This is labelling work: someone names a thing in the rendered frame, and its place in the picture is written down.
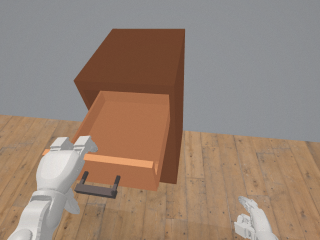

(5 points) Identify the handle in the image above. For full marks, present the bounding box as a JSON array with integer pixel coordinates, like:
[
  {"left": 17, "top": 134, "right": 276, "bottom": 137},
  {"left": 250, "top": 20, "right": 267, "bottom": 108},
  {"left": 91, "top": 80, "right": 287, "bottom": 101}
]
[{"left": 74, "top": 171, "right": 121, "bottom": 199}]

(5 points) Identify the robot right hand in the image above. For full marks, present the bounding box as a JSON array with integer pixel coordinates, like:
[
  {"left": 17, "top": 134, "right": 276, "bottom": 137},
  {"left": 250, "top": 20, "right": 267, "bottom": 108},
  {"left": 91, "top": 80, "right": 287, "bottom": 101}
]
[{"left": 234, "top": 196, "right": 273, "bottom": 240}]

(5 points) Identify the drawer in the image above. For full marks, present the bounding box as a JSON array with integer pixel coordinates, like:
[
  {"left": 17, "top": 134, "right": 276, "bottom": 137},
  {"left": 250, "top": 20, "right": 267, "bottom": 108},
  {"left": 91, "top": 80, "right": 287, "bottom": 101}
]
[{"left": 42, "top": 90, "right": 170, "bottom": 192}]

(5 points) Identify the cabinet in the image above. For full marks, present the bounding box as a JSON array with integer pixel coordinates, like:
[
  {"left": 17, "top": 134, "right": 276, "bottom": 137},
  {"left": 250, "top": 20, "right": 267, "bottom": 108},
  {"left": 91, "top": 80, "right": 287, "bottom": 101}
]
[{"left": 74, "top": 28, "right": 185, "bottom": 184}]

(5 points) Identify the left robot forearm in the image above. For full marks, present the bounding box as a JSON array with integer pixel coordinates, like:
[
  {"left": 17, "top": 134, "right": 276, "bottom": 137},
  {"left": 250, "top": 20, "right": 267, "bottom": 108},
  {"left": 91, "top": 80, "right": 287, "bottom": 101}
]
[{"left": 7, "top": 189, "right": 67, "bottom": 240}]

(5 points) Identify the robot left hand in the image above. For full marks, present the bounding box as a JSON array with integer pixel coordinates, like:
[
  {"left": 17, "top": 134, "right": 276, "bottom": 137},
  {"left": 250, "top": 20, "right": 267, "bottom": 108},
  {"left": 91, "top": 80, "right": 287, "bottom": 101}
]
[{"left": 36, "top": 135, "right": 98, "bottom": 214}]

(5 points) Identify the right robot forearm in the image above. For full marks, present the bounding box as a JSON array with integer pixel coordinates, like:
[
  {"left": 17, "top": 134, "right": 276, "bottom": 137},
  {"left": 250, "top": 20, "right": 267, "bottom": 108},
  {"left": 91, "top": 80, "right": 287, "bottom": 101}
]
[{"left": 254, "top": 230, "right": 279, "bottom": 240}]

